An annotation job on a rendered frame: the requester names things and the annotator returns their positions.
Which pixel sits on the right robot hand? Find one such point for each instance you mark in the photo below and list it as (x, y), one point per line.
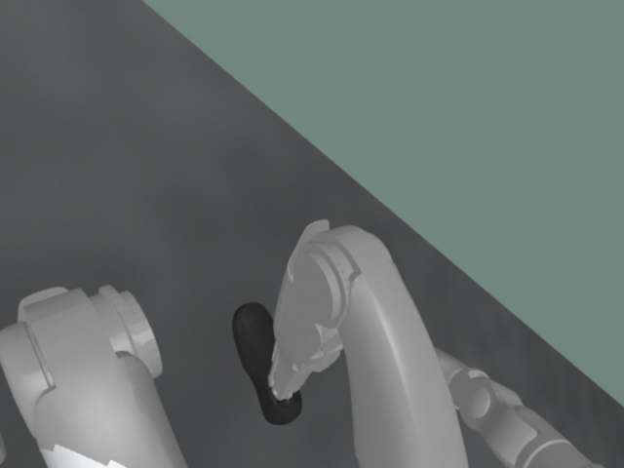
(450, 365)

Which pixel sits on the right robot arm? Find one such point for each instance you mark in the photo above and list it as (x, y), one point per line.
(518, 436)

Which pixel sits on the right robot foot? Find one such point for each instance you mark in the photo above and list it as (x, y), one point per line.
(254, 337)

